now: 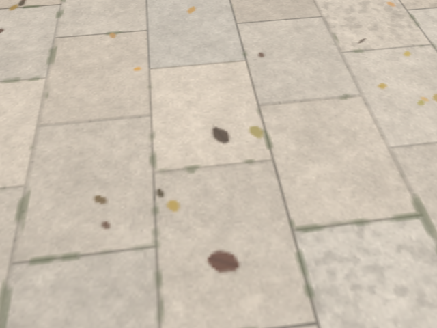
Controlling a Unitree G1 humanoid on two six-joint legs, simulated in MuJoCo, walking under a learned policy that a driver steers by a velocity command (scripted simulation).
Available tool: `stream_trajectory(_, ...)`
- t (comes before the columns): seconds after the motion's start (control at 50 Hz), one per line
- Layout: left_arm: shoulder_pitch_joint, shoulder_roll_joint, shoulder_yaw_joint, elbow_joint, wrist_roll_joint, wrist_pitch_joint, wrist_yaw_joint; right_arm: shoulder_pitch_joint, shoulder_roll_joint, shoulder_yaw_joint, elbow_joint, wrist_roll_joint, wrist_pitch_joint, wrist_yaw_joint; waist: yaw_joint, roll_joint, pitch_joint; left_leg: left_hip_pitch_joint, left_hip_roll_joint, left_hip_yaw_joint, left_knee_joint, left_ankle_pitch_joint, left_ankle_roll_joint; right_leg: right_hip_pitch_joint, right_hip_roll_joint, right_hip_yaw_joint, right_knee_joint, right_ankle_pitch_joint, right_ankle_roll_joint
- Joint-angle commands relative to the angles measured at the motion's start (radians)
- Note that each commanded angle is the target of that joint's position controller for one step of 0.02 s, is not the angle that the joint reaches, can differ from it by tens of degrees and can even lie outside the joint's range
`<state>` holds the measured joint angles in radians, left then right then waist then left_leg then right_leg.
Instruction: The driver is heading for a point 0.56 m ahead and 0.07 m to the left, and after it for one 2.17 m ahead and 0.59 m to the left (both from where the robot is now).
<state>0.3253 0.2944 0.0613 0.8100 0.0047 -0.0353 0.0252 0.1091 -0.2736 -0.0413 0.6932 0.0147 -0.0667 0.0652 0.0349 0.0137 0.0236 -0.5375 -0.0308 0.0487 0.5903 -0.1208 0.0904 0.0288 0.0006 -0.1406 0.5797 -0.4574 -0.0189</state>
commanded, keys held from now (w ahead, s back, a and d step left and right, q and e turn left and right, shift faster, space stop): w+q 0.42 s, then w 0.36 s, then no key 0.22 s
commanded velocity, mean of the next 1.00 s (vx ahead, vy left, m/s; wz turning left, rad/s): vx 0.46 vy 0.00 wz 0.35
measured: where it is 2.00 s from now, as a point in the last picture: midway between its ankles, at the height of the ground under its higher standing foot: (191, 217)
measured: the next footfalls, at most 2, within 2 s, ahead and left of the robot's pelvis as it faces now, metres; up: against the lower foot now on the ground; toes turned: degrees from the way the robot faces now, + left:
right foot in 0.44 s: +0.45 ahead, -0.10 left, +0.00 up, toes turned +20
left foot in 0.90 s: +0.61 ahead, +0.23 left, +0.00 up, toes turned +22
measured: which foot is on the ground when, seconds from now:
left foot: down 0.00-0.44, up 0.46-0.88, down 0.90-1.00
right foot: down 0.00-0.00, up 0.02-0.42, down 0.44-0.92, up 0.94-1.00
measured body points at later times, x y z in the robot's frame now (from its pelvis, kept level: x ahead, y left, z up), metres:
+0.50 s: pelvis +0.30 -0.02 +0.01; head +0.32 -0.02 +0.46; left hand +0.42 +0.28 -0.06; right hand +0.44 -0.28 -0.10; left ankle +0.13 +0.07 -0.67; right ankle +0.41 -0.11 -0.71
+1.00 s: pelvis +0.52 +0.09 +0.02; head +0.55 +0.12 +0.46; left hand +0.44 +0.36 -0.12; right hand +0.81 -0.05 -0.05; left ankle +0.57 +0.22 -0.71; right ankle +0.44 -0.09 -0.64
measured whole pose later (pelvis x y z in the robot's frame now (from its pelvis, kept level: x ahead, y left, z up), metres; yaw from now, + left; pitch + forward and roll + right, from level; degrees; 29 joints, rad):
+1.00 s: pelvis +0.52 +0.09 +0.02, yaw +21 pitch +2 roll -1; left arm 0.33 0.30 0.03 0.87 -0.01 -0.05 0.00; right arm 0.06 -0.26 -0.03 0.63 -0.01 -0.06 0.03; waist 0.06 -0.01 0.04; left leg -0.45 -0.01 0.01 0.53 -0.12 0.04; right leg -0.28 0.00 0.04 1.01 -0.56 0.04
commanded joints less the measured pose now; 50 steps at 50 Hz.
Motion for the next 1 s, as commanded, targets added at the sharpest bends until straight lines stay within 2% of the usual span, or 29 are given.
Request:
stream_trajectory(0.02,0.064,0.054,-0.015,-0.117,0.021,-0.066,-0.018,0.352,-0.27,-0.089,-0.018,0.009,-0.004,-0.024,-0.131,0.198,-0.461,0.984,0.37,-0.895,-0.215,-0.081,0.361,-0.718,0.104,0.206,0.839,-0.12,0.037)
stream_trajectory(0.04,-0.047,0.133,0.006,-0.14,-0.026,-0.092,-0.037,0.337,-0.208,-0.072,-0.019,0.002,-0.002,-0.03,-0.171,0.115,-0.359,0.932,0.336,-0.778,-0.26,-0.176,0.291,-0.82,0.027,0.288,0.865,-0.059,0.012)
stream_trajectory(0.06,-0.12,0.132,0.001,-0.17,-0.04,-0.106,-0.042,0.272,-0.183,-0.065,-0.03,0.001,-0.002,-0.035,-0.15,0.041,-0.223,0.776,0.301,-0.65,-0.278,-0.158,0.247,-0.837,-0.02,0.267,0.787,0.028,-0.004)
stream_trajectory(0.08,-0.145,0.122,0.0,-0.174,-0.019,-0.11,-0.037,0.206,-0.165,-0.057,-0.046,0.001,0.0,-0.036,-0.104,-0.035,-0.123,0.606,0.265,-0.558,-0.299,-0.062,0.226,-0.803,-0.054,0.249,0.686,0.072,-0.001)
stream_trajectory(0.1,-0.136,0.13,0.009,-0.172,0.0,-0.103,-0.03,0.162,-0.143,-0.049,-0.061,-0.006,-0.001,-0.039,-0.065,-0.028,-0.079,0.486,0.233,-0.492,-0.321,0.047,0.216,-0.731,-0.081,0.245,0.612,0.106,0.009)
stream_trajectory(0.14,-0.088,0.115,0.01,-0.167,0.011,-0.08,-0.027,0.123,-0.138,-0.047,-0.079,-0.011,0.001,-0.045,-0.019,0.018,-0.059,0.361,0.192,-0.428,-0.356,0.158,0.22,-0.653,-0.094,0.23,0.536,0.129,0.041)
stream_trajectory(0.18,-0.094,0.09,0.001,-0.169,0.016,-0.065,-0.019,0.128,-0.16,-0.053,-0.075,-0.008,-0.001,-0.056,-0.013,0.027,-0.046,0.276,0.166,-0.354,-0.364,0.248,0.217,-0.627,-0.088,0.2,0.43,0.179,0.078)
stream_trajectory(0.26,-0.251,0.045,-0.019,-0.199,0.011,-0.067,-0.022,0.177,-0.187,-0.064,-0.053,0.007,0.013,-0.076,-0.077,0.06,-0.036,0.208,0.091,-0.276,-0.338,0.149,0.146,-0.534,-0.032,0.18,0.106,0.473,0.105)
stream_trajectory(0.34,-0.328,0.083,-0.006,-0.219,-0.011,-0.082,-0.037,0.24,-0.185,-0.066,-0.031,0.015,0.028,-0.081,-0.105,0.084,-0.048,0.299,0.127,-0.384,-0.27,0.017,0.115,-0.486,0.003,0.217,-0.05,0.512,0.093)
stream_trajectory(0.38,-0.307,0.112,0.009,-0.215,-0.015,-0.091,-0.042,0.236,-0.181,-0.066,-0.031,0.012,0.032,-0.084,-0.082,0.105,-0.049,0.353,0.155,-0.453,-0.21,-0.01,0.096,-0.454,0.001,0.235,-0.083,0.441,0.065)
stream_trajectory(0.42,-0.189,0.138,0.03,-0.185,-0.012,-0.1,-0.037,0.213,-0.15,-0.059,-0.042,0.006,0.034,-0.082,-0.012,0.116,-0.083,0.341,0.122,-0.457,-0.102,0.014,0.057,-0.288,-0.008,0.216,-0.138,0.405,0.015)
stream_trajectory(0.44,-0.065,0.179,0.044,-0.171,0.007,-0.105,-0.031,0.216,-0.091,-0.036,-0.052,-0.004,0.029,-0.077,0.044,0.058,-0.191,0.282,0.073,-0.386,0.103,-0.019,0.022,-0.089,-0.124,0.31,-0.125,0.364,-0.044)
stream_trajectory(0.46,0.053,0.267,0.067,-0.142,0.027,-0.095,-0.028,0.345,-0.022,-0.014,-0.072,0.009,0.019,-0.077,0.017,-0.207,-0.333,-0.025,-0.07,-0.236,0.443,-0.286,-0.053,0.26,-0.342,0.705,-0.173,0.172,-0.201)
stream_trajectory(0.48,0.099,0.228,0.064,-0.112,0.0,-0.087,-0.04,0.372,-0.073,-0.016,-0.064,0.021,0.013,-0.078,0.027,-0.321,-0.327,-0.208,-0.039,-0.22,0.63,-0.467,-0.072,0.291,-0.416,0.981,-0.275,-0.09,-0.254)
stream_trajectory(0.5,0.052,0.155,0.044,-0.123,-0.009,-0.084,-0.04,0.297,-0.147,-0.035,-0.056,0.022,0.014,-0.077,0.048,-0.198,-0.189,-0.262,0.004,-0.239,0.701,-0.383,-0.074,0.184,-0.373,0.874,-0.301,-0.155,-0.216)
stream_trajectory(0.52,0.006,0.126,0.033,-0.129,-0.003,-0.077,-0.039,0.212,-0.156,-0.038,-0.071,0.011,0.016,-0.078,0.047,-0.122,-0.107,-0.256,0.035,-0.2,0.702,-0.311,-0.075,0.075,-0.327,0.727,-0.298,-0.049,-0.185)
stream_trajectory(0.54,-0.03,0.104,0.024,-0.124,0.003,-0.072,-0.039,0.155,-0.145,-0.037,-0.088,-0.002,0.013,-0.076,0.036,-0.091,-0.043,-0.243,0.057,-0.189,0.652,-0.262,-0.074,-0.026,-0.285,0.624,-0.315,0.078,-0.18)
stream_trajectory(0.56,-0.049,0.085,0.015,-0.119,0.008,-0.073,-0.038,0.142,-0.132,-0.039,-0.095,-0.004,0.011,-0.071,0.012,-0.108,-0.022,-0.205,0.085,-0.186,0.602,-0.224,-0.072,-0.09,-0.254,0.552,-0.334,0.173,-0.175)
stream_trajectory(0.6,-0.058,0.071,0.01,-0.104,0.003,-0.076,-0.038,0.16,-0.096,-0.032,-0.09,0.002,0.012,-0.062,-0.015,-0.136,-0.023,-0.144,0.102,-0.156,0.525,-0.202,-0.075,-0.145,-0.218,0.466,-0.367,0.281,-0.181)
stream_trajectory(0.7,-0.034,0.139,0.026,-0.061,-0.014,-0.071,-0.034,0.043,-0.042,-0.003,-0.117,-0.01,0.002,-0.051,0.006,-0.096,-0.01,-0.111,0.122,-0.095,0.225,-0.03,-0.094,-0.167,-0.211,0.326,-0.418,0.453,-0.201)
stream_trajectory(0.78,0.025,0.163,0.028,-0.019,-0.027,-0.057,-0.035,-0.068,-0.048,-0.002,-0.138,0.002,-0.008,-0.039,0.047,-0.096,0.006,-0.022,0.089,-0.061,0.038,0.107,-0.096,-0.157,-0.204,0.265,-0.409,0.466,-0.175)
stream_trajectory(0.82,0.044,0.165,0.026,0.004,-0.028,-0.044,-0.033,-0.103,-0.056,-0.006,-0.154,-0.001,-0.013,-0.033,0.046,-0.099,0.019,-0.002,0.068,-0.058,-0.022,0.105,-0.079,-0.112,-0.217,0.261,-0.36,0.594,-0.153)
stream_trajectory(0.86,0.039,0.174,0.028,0.017,-0.028,-0.03,-0.027,-0.071,-0.075,-0.017,-0.149,-0.01,-0.019,-0.028,0.011,-0.108,-0.016,0.081,0.043,-0.052,-0.085,0.104,-0.05,-0.069,-0.212,0.246,-0.266,0.738,-0.117)
stream_trajectory(0.9,0.023,0.155,0.019,0.012,-0.024,-0.029,-0.021,0.101,-0.128,-0.044,-0.093,-0.029,-0.019,-0.038,-0.081,-0.083,-0.127,0.369,0.028,-0.035,-0.155,0.272,-0.003,-0.127,-0.136,0.191,-0.054,0.863,-0.058)
stream_trajectory(0.92,0.017,0.101,-0.003,-0.019,0.007,-0.036,-0.018,0.229,-0.203,-0.059,-0.077,-0.049,-0.014,-0.051,-0.122,0.033,-0.264,0.636,0.216,-0.217,-0.086,0.647,0.058,-0.293,-0.073,0.149,0.198,0.564,-0.005)
stream_trajectory(0.94,0.199,0.01,-0.038,0.005,0.014,-0.042,-0.027,0.234,-0.232,-0.055,-0.079,-0.053,0.001,-0.053,-0.059,0.275,-0.41,0.904,0.473,-0.519,-0.063,0.865,0.252,-0.567,0.038,0.156,0.534,-0.193,0.064)
stream_trajectory(0.96,0.19,0.114,-0.013,0.037,-0.007,-0.038,-0.029,0.262,-0.171,-0.048,-0.067,-0.03,0.016,-0.046,-0.102,0.18,-0.456,0.843,0.438,-0.563,-0.116,0.694,0.252,-0.59,0.012,0.259,0.629,-0.226,0.067)
stream_trajectory(0.98,0.09,0.148,-0.001,0.013,-0.027,-0.03,-0.028,0.194,-0.145,-0.037,-0.067,-0.02,0.019,-0.045,-0.094,0.131,-0.306,0.737,0.383,-0.45,-0.146,0.62,0.213,-0.658,-0.025,0.233,0.651,-0.181,0.07)
stream_trajectory(1.0,0.026,0.128,-0.004,0.002,-0.023,-0.02,-0.019,0.122,-0.114,-0.027,-0.065,-0.019,0.018,-0.045,-0.072,0.071,-0.226,0.619,0.334,-0.381,-0.176,0.582,0.181,-0.659,-0.06,0.214,0.605,-0.114,0.075)
Keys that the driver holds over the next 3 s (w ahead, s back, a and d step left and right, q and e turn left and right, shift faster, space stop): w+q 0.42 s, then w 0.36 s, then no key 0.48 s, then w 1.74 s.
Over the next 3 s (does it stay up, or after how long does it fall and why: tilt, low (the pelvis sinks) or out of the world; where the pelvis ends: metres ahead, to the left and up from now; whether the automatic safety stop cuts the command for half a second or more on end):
stays up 1.37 0.36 0.01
